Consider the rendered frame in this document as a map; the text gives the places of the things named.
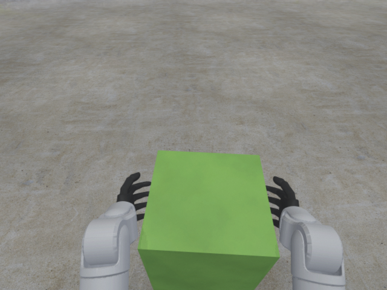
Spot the robot left hand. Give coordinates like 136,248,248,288
117,172,151,221

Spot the robot left forearm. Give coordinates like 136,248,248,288
79,201,138,290

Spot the robot right forearm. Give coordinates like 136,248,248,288
279,206,346,290

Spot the robot right hand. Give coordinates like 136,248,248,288
266,176,299,228

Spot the carton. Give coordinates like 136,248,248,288
137,150,280,290

